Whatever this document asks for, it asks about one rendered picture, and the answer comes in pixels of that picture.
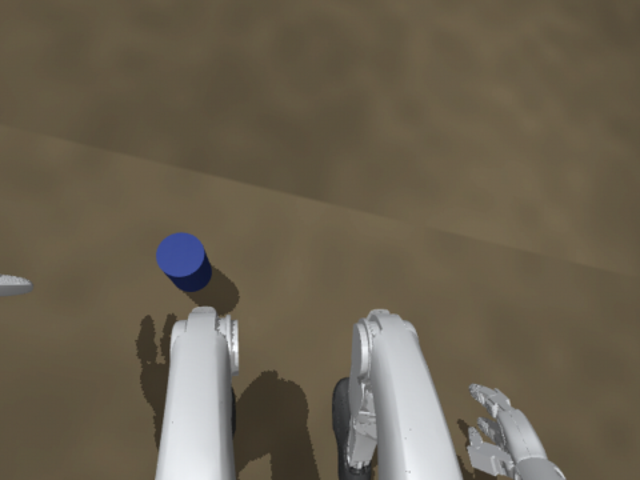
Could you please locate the right robot hand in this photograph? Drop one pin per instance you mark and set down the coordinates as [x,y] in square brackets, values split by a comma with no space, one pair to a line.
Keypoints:
[513,434]

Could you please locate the right robot arm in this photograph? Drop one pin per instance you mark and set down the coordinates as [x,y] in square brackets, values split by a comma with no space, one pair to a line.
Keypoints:
[537,469]

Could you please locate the right robot foot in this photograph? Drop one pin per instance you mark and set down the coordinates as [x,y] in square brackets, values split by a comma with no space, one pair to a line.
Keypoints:
[341,416]

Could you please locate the can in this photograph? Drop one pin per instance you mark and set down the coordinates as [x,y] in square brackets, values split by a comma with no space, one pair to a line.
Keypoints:
[181,256]

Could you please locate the left robot hand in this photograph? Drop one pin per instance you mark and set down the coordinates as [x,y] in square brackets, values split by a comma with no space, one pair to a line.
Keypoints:
[13,285]

